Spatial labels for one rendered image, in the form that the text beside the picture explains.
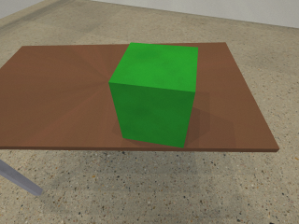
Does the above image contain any table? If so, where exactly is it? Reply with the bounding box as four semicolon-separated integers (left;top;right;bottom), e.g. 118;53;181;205
0;42;280;196

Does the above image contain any carton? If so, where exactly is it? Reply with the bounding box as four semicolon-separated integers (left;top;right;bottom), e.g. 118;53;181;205
108;42;198;148

